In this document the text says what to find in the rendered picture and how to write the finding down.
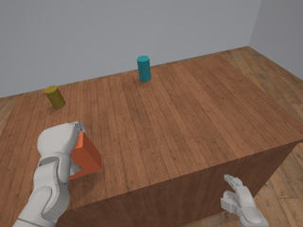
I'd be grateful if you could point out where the left robot hand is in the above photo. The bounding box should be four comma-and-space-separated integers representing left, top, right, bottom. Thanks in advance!
37, 120, 87, 176

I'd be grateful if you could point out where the table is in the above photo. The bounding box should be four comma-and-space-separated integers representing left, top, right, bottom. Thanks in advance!
0, 54, 303, 227

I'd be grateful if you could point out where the right robot hand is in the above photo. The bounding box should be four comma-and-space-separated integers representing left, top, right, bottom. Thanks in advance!
221, 174, 257, 216

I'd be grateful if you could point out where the robot left forearm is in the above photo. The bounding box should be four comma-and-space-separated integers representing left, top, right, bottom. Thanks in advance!
12, 152, 71, 227

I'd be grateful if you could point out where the robot right forearm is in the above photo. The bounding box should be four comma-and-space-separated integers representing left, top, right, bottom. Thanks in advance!
239, 206, 269, 227

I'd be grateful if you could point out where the sponge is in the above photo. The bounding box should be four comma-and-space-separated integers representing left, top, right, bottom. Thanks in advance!
69, 131, 102, 181

